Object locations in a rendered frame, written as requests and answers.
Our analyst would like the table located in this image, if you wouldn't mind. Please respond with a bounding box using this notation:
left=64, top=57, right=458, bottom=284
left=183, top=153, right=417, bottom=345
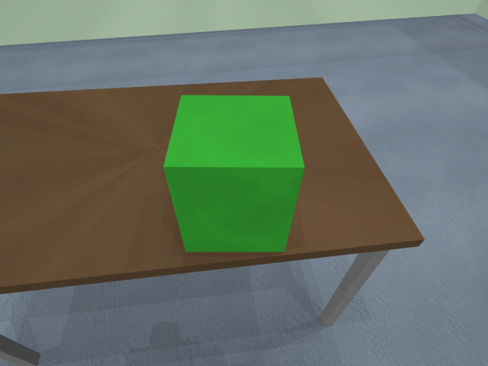
left=0, top=77, right=425, bottom=366

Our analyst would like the carton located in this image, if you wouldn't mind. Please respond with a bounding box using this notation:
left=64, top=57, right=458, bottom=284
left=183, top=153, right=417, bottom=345
left=163, top=95, right=305, bottom=252

